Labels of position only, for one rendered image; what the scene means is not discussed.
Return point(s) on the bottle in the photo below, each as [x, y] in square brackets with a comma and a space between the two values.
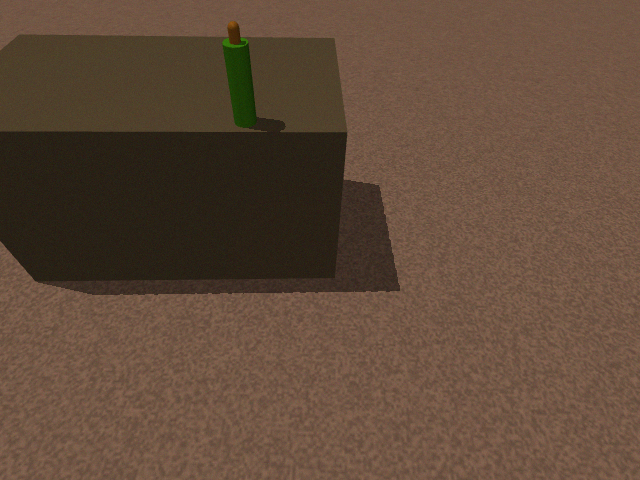
[238, 67]

